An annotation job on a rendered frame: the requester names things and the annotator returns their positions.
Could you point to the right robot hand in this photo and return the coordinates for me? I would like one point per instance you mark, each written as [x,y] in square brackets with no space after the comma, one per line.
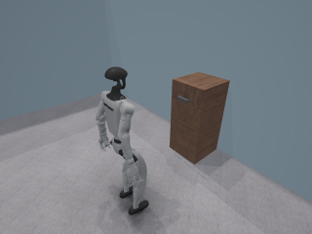
[132,171]

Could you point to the handle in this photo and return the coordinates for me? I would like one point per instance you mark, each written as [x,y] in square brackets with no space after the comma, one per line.
[183,99]

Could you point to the robot right thigh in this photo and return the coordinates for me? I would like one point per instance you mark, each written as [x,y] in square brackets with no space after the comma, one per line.
[141,165]

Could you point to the robot right foot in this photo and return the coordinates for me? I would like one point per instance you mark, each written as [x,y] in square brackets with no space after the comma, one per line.
[141,206]

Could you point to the left robot hand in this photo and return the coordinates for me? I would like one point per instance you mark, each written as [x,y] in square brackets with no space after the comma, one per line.
[105,141]

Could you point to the cabinet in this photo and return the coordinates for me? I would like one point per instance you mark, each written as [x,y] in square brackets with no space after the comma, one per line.
[194,133]

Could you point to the right robot upper arm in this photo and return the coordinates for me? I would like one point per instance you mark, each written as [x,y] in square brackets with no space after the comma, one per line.
[127,110]

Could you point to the right robot forearm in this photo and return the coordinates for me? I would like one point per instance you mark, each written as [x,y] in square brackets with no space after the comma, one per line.
[125,145]

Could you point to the left robot forearm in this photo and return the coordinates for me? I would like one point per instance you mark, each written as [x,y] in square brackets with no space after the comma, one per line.
[102,128]

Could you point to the left robot upper arm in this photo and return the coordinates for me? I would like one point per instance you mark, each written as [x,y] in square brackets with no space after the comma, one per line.
[100,111]

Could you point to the drawer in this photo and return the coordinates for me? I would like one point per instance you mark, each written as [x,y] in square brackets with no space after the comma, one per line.
[195,101]

